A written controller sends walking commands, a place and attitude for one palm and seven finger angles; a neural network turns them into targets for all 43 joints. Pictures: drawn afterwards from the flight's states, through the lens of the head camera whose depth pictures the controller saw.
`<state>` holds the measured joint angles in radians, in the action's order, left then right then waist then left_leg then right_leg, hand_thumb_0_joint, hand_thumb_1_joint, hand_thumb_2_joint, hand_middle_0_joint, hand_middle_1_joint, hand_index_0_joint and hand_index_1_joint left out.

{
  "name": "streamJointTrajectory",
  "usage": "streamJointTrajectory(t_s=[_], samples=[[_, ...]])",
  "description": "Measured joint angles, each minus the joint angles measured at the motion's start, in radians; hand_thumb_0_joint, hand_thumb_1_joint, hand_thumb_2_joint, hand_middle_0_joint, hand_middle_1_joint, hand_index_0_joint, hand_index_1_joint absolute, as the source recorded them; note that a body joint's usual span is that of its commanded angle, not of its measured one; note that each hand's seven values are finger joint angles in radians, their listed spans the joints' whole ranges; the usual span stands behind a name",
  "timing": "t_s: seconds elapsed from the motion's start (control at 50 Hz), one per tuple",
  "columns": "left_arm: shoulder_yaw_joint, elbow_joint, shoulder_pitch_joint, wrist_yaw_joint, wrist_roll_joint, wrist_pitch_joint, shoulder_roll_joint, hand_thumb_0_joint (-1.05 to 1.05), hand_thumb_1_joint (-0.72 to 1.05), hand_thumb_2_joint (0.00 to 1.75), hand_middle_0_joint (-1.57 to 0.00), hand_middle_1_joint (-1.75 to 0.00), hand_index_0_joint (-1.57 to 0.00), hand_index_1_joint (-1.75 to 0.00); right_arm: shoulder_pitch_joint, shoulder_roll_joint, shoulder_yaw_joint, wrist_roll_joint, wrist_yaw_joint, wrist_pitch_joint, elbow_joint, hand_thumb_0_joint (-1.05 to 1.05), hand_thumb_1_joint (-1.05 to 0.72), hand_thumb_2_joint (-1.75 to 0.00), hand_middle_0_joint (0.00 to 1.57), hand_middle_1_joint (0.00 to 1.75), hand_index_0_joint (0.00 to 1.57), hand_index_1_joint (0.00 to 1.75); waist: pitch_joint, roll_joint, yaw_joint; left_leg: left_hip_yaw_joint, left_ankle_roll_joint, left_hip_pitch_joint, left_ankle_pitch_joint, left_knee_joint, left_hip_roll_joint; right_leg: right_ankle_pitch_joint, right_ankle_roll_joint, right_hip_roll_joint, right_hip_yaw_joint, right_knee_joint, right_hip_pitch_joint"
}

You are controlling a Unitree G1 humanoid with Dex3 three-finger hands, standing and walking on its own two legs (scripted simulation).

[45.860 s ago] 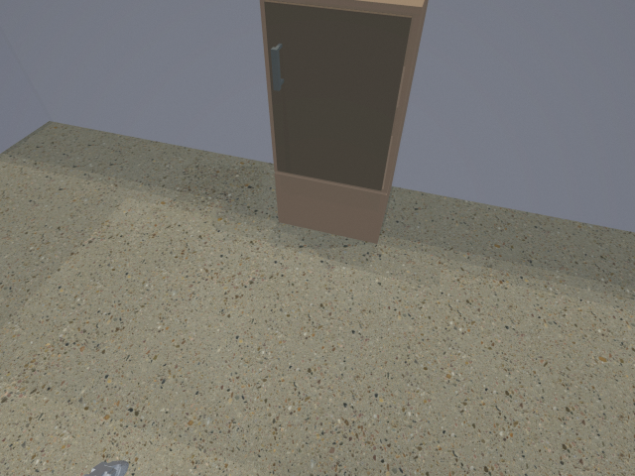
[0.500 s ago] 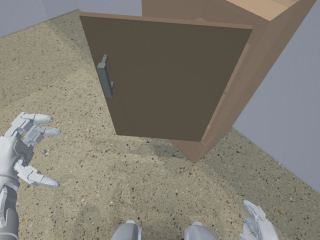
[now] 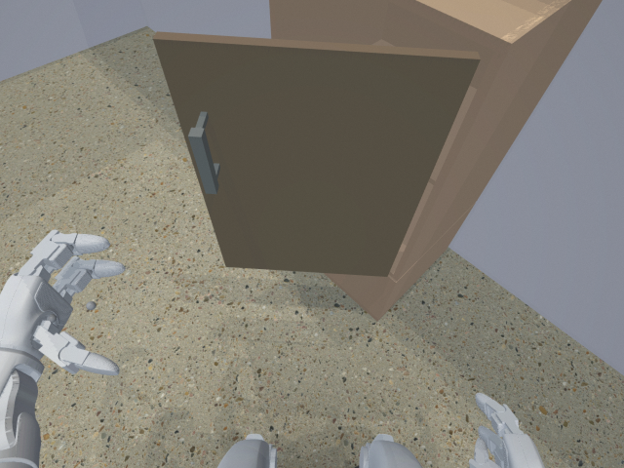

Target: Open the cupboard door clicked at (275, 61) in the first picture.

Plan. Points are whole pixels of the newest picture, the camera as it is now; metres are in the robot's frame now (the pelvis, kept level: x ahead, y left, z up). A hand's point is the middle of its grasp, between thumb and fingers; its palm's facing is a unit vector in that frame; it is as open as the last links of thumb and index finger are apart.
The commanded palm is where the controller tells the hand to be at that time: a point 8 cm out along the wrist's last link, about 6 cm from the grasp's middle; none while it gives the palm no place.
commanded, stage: move the hooked fingers beside the handle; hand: left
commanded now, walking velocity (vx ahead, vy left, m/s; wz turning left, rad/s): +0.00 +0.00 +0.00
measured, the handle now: (207, 154) +0.56 +0.20 +0.03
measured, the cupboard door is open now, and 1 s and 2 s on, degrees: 42 42 42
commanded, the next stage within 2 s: none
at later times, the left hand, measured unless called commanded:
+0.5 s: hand (108, 259) +0.35 +0.28 +0.05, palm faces +0.02 -1.00 -0.03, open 14.0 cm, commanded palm +0.32 +0.32 +0.05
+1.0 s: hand (129, 217) +0.41 +0.27 +0.05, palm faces -0.01 -1.00 -0.02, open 14.0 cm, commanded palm +0.40 +0.31 +0.04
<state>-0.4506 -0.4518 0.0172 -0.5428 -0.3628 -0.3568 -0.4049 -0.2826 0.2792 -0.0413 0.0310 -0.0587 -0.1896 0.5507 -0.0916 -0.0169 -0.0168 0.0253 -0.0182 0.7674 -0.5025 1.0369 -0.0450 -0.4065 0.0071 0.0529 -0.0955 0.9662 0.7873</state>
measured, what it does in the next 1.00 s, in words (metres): stands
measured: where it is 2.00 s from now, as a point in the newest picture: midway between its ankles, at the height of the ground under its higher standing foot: outside the picture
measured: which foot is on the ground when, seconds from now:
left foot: down 0.00-1.00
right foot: down 0.00-1.00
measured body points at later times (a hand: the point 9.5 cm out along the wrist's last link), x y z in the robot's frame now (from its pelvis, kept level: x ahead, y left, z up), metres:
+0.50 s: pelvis +0.00 +0.00 -0.01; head +0.09 +0.01 +0.43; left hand +0.34 +0.33 +0.05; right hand +0.13 -0.27 -0.10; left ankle +0.00 +0.10 -0.67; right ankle +0.04 -0.13 -0.67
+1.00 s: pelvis +0.00 +0.00 -0.01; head +0.11 +0.02 +0.42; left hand +0.41 +0.32 +0.05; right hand +0.08 -0.27 -0.12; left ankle +0.00 +0.10 -0.67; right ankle +0.04 -0.13 -0.67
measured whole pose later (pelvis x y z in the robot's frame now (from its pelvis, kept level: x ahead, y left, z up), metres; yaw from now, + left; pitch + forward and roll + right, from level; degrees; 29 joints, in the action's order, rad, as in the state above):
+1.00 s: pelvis +0.00 +0.00 -0.01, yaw -1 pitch +19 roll -3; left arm -0.51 -0.91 0.54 -0.53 -0.24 -0.39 -0.54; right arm -0.33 0.29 -0.04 0.02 -0.05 -0.08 0.60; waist -0.10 -0.01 -0.07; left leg 0.03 -0.02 0.91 -0.52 1.10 -0.06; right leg -0.41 0.01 0.04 -0.08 1.01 0.94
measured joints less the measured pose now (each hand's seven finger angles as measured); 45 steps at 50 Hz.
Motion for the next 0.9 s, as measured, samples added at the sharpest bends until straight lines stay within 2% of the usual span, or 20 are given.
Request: streamJointTrajectory(t_s=[0.12,0.24,0.34,0.46,0.58,0.7,0.9], samples=[[-0.006,-0.017,0.019,0.004,-0.001,0.0,-0.001,-0.01,-0.5,0.3,-0.3,-1.2,-0.3,-1.2,0.006,0.0,-0.004,-0.001,-0.002,-0.004,-0.004,0.02,-0.9,-0.9,0.21,0.3,0.2,0.3,0.002,-0.001,0.007,-0.003,0.0,0.004,0.001,0.003,0.003,0.0,0.0,0.002,-0.002,0.003,0.002],[0.019,-0.07,0.101,0.003,0.023,0.001,0.0,-0.01,-0.5,0.3,-0.3,-1.2,-0.3,-1.2,0.014,0.01,-0.006,-0.001,-0.015,-0.011,0.011,0.02,-0.9,-0.9,0.21,0.3,0.2,0.3,0.006,-0.002,0.011,-0.012,0.001,0.027,-0.001,0.02,0.006,-0.005,-0.001,0.007,-0.01,0.019,0.02],[0.007,-0.132,0.192,0.008,0.044,0.002,-0.019,-0.01,-0.5,0.3,-0.3,-1.2,-0.3,-1.2,0.024,0.007,-0.007,-0.004,-0.02,-0.006,0.024,0.02,-0.9,-0.9,0.21,0.3,0.2,0.3,0.012,0.007,-0.004,-0.011,0.004,0.052,-0.003,0.032,0.002,-0.007,-0.005,0.004,-0.008,0.033,0.048],[-0.031,-0.183,0.23,0.0,0.047,0.011,-0.054,-0.01,-0.5,0.3,-0.3,-1.2,-0.3,-1.2,0.002,0.007,-0.002,-0.006,-0.011,0.017,0.021,0.02,-0.9,-0.9,0.21,0.3,0.2,0.3,0.002,0.007,-0.023,0.0,0.005,0.059,-0.006,0.026,-0.007,-0.005,-0.005,-0.006,0.003,0.028,0.063],[-0.057,-0.27,0.289,-0.009,0.052,0.007,-0.089,-0.01,-0.5,0.3,-0.3,-1.2,-0.3,-1.2,-0.027,0.019,0.004,-0.005,-0.004,0.038,0.03,0.01,-0.9,-0.9,0.21,0.3,0.2,0.3,0.0,0.006,-0.029,0.0,0.005,0.079,-0.011,0.035,-0.01,-0.008,-0.006,-0.01,0.003,0.034,0.082],[-0.043,-0.3,0.344,-0.025,0.064,-0.016,-0.084,-0.01,-0.5,0.3,-0.3,-1.2,-0.3,-1.2,-0.037,0.023,0.012,-0.007,-0.002,0.057,0.048,0.01,-0.9,-0.9,0.21,0.3,0.2,0.3,0.0,0.006,-0.032,0.0,0.002,0.101,-0.014,0.044,-0.01,-0.007,-0.003,-0.01,0.004,0.039,0.102],[-0.068,-0.409,0.465,0.011,0.116,-0.019,-0.122,-0.01,-0.5,0.3,-0.3,-1.2,-0.3,-1.2,-0.035,0.012,0.006,-0.013,0.007,0.087,0.037,0.01,-0.9,-0.9,0.21,0.3,0.2,0.3,0.001,0.01,-0.059,0.004,-0.002,0.134,-0.016,0.061,-0.014,-0.002,-0.001,-0.014,0.01,0.048,0.136]])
